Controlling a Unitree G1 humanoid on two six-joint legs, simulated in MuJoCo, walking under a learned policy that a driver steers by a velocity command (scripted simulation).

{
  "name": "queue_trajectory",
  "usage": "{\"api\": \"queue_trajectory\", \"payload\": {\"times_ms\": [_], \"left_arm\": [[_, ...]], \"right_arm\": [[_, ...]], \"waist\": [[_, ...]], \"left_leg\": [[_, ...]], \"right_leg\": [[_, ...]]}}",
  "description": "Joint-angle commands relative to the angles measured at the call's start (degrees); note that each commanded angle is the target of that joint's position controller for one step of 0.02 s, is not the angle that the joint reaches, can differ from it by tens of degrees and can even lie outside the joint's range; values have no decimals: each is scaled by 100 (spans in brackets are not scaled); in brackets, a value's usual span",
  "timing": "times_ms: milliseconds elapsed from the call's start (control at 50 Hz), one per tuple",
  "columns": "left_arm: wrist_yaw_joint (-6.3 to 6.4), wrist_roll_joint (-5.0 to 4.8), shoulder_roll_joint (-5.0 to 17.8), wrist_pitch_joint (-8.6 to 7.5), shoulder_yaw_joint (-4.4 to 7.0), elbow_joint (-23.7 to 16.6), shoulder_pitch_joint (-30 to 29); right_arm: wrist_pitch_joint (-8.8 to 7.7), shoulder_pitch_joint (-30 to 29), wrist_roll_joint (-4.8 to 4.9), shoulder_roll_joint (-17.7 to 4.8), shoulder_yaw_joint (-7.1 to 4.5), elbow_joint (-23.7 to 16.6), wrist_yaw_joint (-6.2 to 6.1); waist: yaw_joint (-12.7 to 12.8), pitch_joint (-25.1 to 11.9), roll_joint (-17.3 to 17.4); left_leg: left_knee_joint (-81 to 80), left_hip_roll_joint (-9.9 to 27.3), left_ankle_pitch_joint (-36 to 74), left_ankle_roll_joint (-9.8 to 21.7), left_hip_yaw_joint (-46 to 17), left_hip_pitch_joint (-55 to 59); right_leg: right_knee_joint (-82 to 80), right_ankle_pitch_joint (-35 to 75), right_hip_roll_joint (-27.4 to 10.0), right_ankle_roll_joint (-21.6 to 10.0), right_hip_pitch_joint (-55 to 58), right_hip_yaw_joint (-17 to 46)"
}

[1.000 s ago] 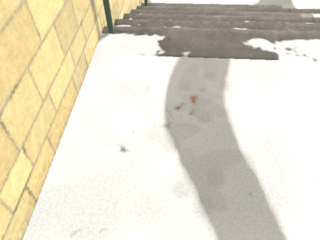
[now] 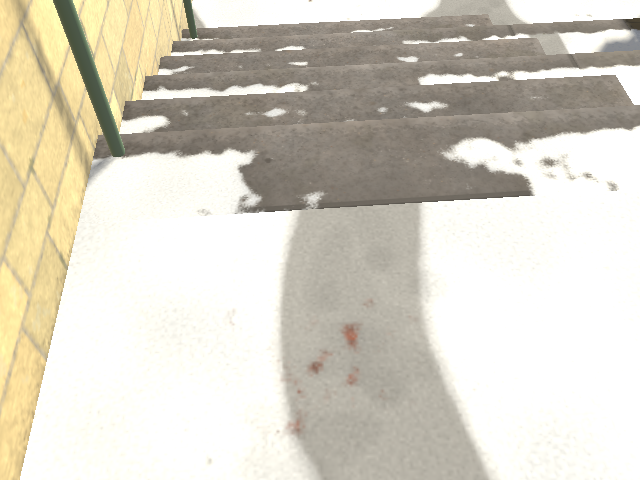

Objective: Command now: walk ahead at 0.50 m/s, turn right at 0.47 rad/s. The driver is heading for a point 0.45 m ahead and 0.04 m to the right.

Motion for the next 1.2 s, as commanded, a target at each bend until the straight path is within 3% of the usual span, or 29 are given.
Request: {"api": "queue_trajectory", "payload": {"times_ms": [20, 40, 80, 120, 180, 240, 320, 340, 380, 420, 440, 460, 480, 500, 520, 540, 560, 600, 680, 740, 760, 800, 820, 860, 920, 1000, 1040, 1080, 1200], "left_arm": [[59, -94, 713, 21, 188, -25, 695], [93, -133, 578, -14, 138, -19, 634], [106, -147, 651, -115, 130, -4, 799], [113, -139, 888, -149, 172, -13, 985], [128, -144, 996, -55, 194, 13, 1402], [179, -150, 1022, 62, 205, -14, 1642], [252, -73, 923, 108, 140, -4, 1844], [268, 3, 953, 135, 129, 0, 1798], [302, 51, 976, 158, 116, -50, 1596], [326, 1, 1069, 101, 114, -92, 1348], [310, -70, 1055, 55, 85, -139, 1191], [309, -126, 803, 14, 11, -305, 1508], [350, -267, 674, 136, 41, -83, 2347], [375, -12, 1023, 241, 71, 133, 2184], [338, 65, 938, 291, 57, 175, 1768], [297, 61, 803, 336, 12, 183, 1545], [273, 74, 725, 399, -25, 210, 1376], [236, 70, 569, 511, -104, 323, 1423], [277, 27, 537, 587, -185, 458, 1129], [283, -10, 529, 557, -220, 651, 1155], [262, 14, 537, 549, -239, 666, 1133], [279, 81, 751, 453, -251, 636, 1040], [266, -13, 862, 399, -238, 683, 844], [256, -67, 578, 273, -312, 764, 743], [291, -68, 574, 227, -313, 840, 790], [306, -62, 513, 242, -335, 953, 999], [311, -94, 597, 226, -330, 980, 931], [321, -138, 502, 220, -356, 1027, 1048], [342, -110, 470, 227, -381, 1102, 1161]], "right_arm": [[-164, -332, -20, -701, -151, -700, 43], [-53, -249, -118, -643, -140, -723, 39], [151, -218, -203, -535, -126, -777, 78], [248, -461, -174, -553, -133, -911, 71], [320, -1059, -146, -607, -129, -1168, 77], [347, -1600, -48, -675, -74, -1367, 46], [293, -2009, -5, -712, 48, -1452, -10], [264, -1976, -30, -726, 56, -1437, -21], [191, -1588, -17, -865, 48, -1301, -40], [80, -817, 6, -1026, -6, -1022, -82], [-27, -374, -27, -1112, -26, -886, -112], [-91, -20, -81, -1468, -62, -919, -132], [62, -164, 51, -1474, -68, -980, -107], [142, -442, 126, -1042, 47, -1043, -48], [155, -853, 116, -721, 153, -1100, -45], [179, -1113, 62, -551, 237, -1107, -62], [194, -1163, 58, -586, 256, -1076, -98], [170, -1008, 5, -749, 242, -901, -80], [162, -804, 34, -922, 206, -713, -33], [294, -854, 85, -953, 196, -663, -54], [325, -771, 63, -984, 179, -621, -65], [343, -590, 94, -907, 162, -572, -45], [370, -511, 158, -775, 155, -552, -37], [375, -429, 104, -582, 194, -390, -24], [348, -270, 60, -611, 189, -184, -24], [346, -273, 76, -508, 226, -8, -44], [349, -325, 72, -524, 228, 44, -62], [367, -288, 63, -529, 242, 138, -81], [397, -226, 70, -442, 280, 340, -115]], "waist": [[95, -268, 175], [-87, -203, 110], [-171, -298, -46], [-169, -207, -92], [49, -274, -275], [258, -363, -488], [473, -421, -565], [460, -371, -585], [289, -440, -657], [-52, -585, -684], [-306, -732, -400], [-208, -1411, 610], [-7, -2287, 1672], [128, -1947, 691], [161, -1228, 328], [235, -907, 228], [234, -639, 356], [293, -686, 627], [191, -614, 755], [268, -394, 736], [298, -304, 709], [178, -163, 357], [-38, 84, -225], [-127, -68, -437], [-154, -95, -314], [-85, -35, -171], [-108, -22, -144], [-55, -44, -128], [-38, -51, -48]], "left_leg": [[650, 450, 579, -33, -592, -2393], [317, 543, 607, -138, -599, -2043], [-53, 557, 633, -306, -514, -1805], [-433, 501, 864, -475, -384, -1911], [-1007, 356, 1331, -582, -280, -2136], [-1604, 199, 1722, -542, -326, -2299], [-2461, 12, 1896, -397, -344, -2258], [-2694, -36, 1812, -351, -344, -2108], [-3184, -143, 1618, -186, -413, -1391], [-4042, -201, 2101, 36, -447, -342], [-4530, 128, 3605, 150, -655, 543], [-3934, 1483, 6940, 524, -1788, 1873], [-3905, 2545, 8490, 1631, -3035, 2508], [-4209, 2321, 7029, 1534, -2960, 1749], [-4475, 1893, 5820, 1298, -2363, 1017], [-4739, 1557, 4936, 1065, -1955, 531], [-4978, 1325, 4116, 898, -1695, 86], [-5170, 1031, 3424, 808, -1409, -254], [-5379, 985, 1510, 717, -1568, -259], [-5535, 879, -82, 453, -1670, -729], [-5611, 832, -411, 269, -1624, -917], [-5489, 682, -372, -104, -1549, -1041], [-5350, 320, 212, -161, -1109, -597], [-4842, 314, 1190, -98, -978, 494], [-4780, 384, 1398, -44, -1008, 517], [-4802, 370, 1423, -88, -975, 349], [-4788, 336, 1557, -128, -945, 376], [-4781, 362, 1629, -134, -960, 370], [-4747, 372, 1721, -152, -949, 324]], "right_leg": [[-1963, 822, -1907, -974, 1823, 2840], [-2023, 1206, -1629, -816, 1383, 2453], [-2051, 1693, -1383, -770, 1123, 2131], [-1948, 2990, -1264, -711, 998, 1882], [-1596, 4425, -1073, -319, 1257, 1674], [-1375, 4381, -993, 11, 1684, 1822], [-1096, 4615, -1073, 46, 2355, 1897], [-949, 4747, -1051, 56, 2418, 1922], [-630, 4966, -1088, 159, 2341, 2018], [-72, 5030, -1007, 339, 2272, 2090], [554, 4406, -770, 435, 1927, 2015], [1892, 1500, -290, 552, 1116, 1715], [3094, -2703, 587, 725, 417, 1237], [3387, -2596, 312, 738, 319, 1472], [3229, -2235, 148, 825, 317, 1491], [2839, -2000, -10, 903, 415, 1466], [2443, -1767, -135, 959, 584, 1362], [1976, -1545, -76, 1007, 1038, 1089], [669, -1349, -259, 893, 1185, 823], [-343, -634, -300, 769, 1663, 652], [-822, -411, -384, 710, 1881, 827], [-1352, -380, -935, 558, 1893, 1548], [-1473, -873, -1026, 427, 969, 1729], [-1803, -1007, -1022, 523, 357, 1714], [-1786, -607, -937, 563, 568, 1591], [-1739, -399, -932, 513, 767, 1551], [-1777, -230, -997, 429, 765, 1613], [-1710, -64, -967, 437, 886, 1535], [-1643, 229, -959, 419, 1041, 1483]]}}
